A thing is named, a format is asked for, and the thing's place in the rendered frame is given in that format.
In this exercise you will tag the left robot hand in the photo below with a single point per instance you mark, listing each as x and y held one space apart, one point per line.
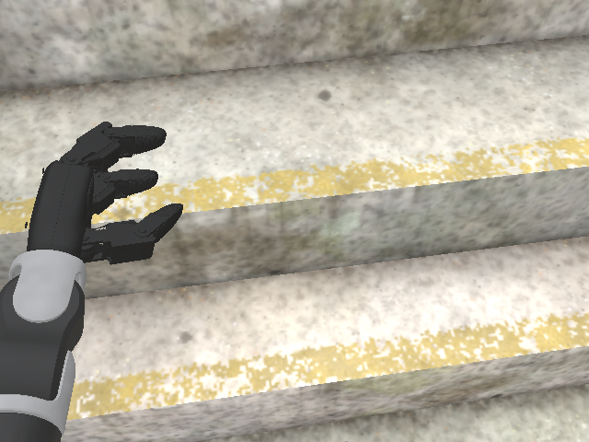
79 185

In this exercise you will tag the robot left forearm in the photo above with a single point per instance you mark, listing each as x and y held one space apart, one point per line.
42 311

